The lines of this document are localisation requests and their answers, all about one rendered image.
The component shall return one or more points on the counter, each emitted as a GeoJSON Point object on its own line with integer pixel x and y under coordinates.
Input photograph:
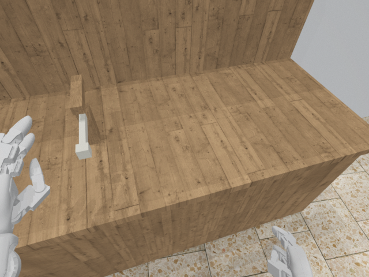
{"type": "Point", "coordinates": [200, 124]}

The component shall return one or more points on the tap lever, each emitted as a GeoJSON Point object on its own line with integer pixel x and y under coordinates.
{"type": "Point", "coordinates": [83, 149]}

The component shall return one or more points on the robot left forearm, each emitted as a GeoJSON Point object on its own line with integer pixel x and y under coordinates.
{"type": "Point", "coordinates": [10, 262]}

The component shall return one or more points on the robot right hand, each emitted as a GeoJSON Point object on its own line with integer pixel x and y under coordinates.
{"type": "Point", "coordinates": [293, 263]}

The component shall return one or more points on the robot left hand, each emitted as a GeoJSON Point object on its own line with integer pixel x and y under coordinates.
{"type": "Point", "coordinates": [14, 146]}

